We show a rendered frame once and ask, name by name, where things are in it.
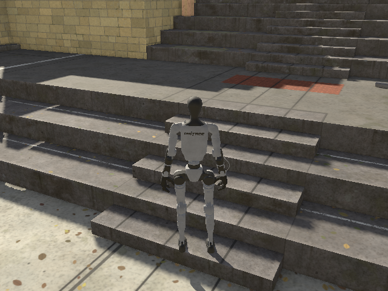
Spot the right robot upper arm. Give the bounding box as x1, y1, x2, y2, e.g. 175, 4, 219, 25
207, 123, 221, 157

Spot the robot left hand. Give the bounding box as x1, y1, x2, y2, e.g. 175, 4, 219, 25
160, 176, 175, 193

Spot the left robot upper arm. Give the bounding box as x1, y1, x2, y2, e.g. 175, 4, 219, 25
167, 122, 182, 156

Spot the robot left forearm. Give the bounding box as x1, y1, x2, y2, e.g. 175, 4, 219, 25
162, 148, 173, 177

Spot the robot right forearm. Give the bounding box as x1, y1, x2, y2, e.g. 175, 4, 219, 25
215, 148, 226, 176

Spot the robot right hand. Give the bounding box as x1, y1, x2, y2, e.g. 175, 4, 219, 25
214, 175, 227, 191

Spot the right robot thigh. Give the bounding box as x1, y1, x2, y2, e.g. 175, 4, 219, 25
202, 170, 215, 215

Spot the right robot shin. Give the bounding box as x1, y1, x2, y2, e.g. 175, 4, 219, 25
206, 204, 215, 245

